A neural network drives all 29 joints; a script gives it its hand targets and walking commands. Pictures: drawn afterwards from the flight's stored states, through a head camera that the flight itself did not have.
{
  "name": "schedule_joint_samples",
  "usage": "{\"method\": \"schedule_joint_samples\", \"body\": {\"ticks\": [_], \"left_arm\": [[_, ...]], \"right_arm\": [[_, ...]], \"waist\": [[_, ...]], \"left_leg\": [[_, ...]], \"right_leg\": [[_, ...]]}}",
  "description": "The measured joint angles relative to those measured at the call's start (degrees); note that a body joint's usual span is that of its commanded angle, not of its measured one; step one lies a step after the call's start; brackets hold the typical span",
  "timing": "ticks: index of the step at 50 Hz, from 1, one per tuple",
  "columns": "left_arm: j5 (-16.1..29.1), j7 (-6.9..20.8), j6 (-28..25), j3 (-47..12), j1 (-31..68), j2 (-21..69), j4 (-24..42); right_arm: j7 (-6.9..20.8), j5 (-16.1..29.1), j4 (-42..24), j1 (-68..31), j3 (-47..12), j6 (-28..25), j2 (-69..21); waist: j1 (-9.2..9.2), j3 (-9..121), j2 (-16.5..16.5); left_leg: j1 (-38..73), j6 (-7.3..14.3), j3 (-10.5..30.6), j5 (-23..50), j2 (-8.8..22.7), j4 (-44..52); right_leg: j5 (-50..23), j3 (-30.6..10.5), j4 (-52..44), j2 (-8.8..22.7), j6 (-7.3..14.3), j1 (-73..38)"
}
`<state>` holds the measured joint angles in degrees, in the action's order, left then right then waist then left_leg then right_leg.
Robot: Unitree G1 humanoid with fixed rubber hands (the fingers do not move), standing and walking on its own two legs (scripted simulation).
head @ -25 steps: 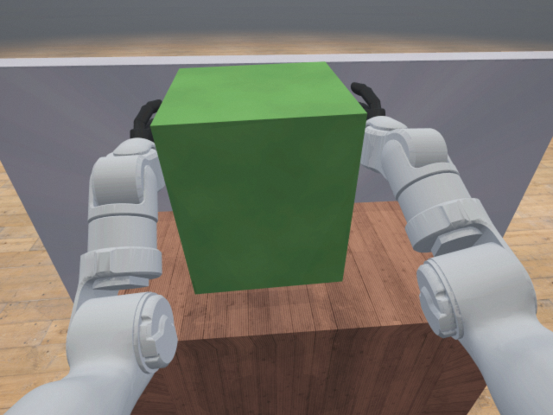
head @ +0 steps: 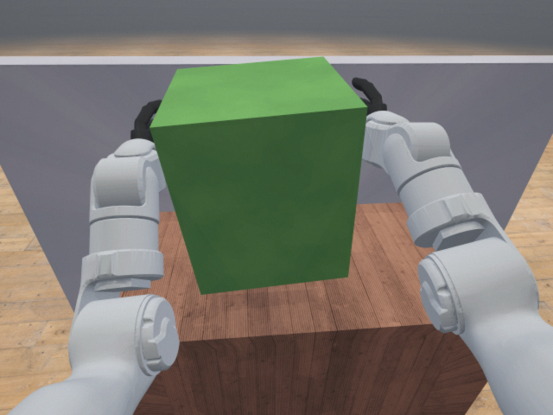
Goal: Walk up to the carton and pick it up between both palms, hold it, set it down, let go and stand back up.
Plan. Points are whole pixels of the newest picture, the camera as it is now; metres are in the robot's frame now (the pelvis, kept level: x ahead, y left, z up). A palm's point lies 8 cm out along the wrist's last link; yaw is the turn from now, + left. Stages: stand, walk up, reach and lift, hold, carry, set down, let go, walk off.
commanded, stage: hold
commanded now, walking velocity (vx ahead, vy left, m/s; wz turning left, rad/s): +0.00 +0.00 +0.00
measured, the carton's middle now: (263, 173) +0.37 +0.00 +0.25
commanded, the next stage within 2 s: none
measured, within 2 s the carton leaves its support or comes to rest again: neither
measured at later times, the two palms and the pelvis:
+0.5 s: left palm (145, 152) +0.37 +0.16 +0.29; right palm (371, 129) +0.37 -0.14 +0.31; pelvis +0.00 +0.00 +0.00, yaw +0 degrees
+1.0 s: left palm (143, 150) +0.37 +0.16 +0.29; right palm (369, 137) +0.37 -0.14 +0.30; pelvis +0.00 +0.00 +0.00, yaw +0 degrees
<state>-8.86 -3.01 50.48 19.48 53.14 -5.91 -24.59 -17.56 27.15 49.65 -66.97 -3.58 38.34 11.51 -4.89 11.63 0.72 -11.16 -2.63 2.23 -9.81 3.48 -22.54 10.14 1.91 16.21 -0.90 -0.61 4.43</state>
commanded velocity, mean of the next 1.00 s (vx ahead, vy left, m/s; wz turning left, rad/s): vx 0.00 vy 0.00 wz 0.00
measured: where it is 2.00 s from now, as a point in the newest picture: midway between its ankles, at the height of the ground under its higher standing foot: outside the picture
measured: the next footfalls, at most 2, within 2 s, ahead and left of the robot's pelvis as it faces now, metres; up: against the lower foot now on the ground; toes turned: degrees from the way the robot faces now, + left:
none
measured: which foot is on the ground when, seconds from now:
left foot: down 0.00-1.00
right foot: down 0.00-1.00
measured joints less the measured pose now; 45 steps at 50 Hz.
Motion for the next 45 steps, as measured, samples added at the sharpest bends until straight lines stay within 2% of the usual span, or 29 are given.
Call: {"method": "schedule_joint_samples", "body": {"ticks": [33,45], "left_arm": [[-0.04,0.2,0.62,-0.34,0.17,-0.64,0.29],[0.62,-0.2,-0.26,-0.62,0.94,-1.24,-1.48]], "right_arm": [[-0.1,0.32,0.47,-0.04,0.18,-0.22,-0.4],[0.23,0.06,-0.84,2.0,-1.44,-1.05,-0.32]], "waist": [[-0.14,-0.18,-0.08],[0.6,-0.34,0.59]], "left_leg": [[0.36,-0.11,0.15,0.15,-0.09,0.32],[0.78,0.06,0.03,0.34,-0.02,0.74]], "right_leg": [[0.22,0.06,0.32,0.05,0.15,-0.11],[0.11,-0.11,0.1,-0.03,0.11,-0.38]]}}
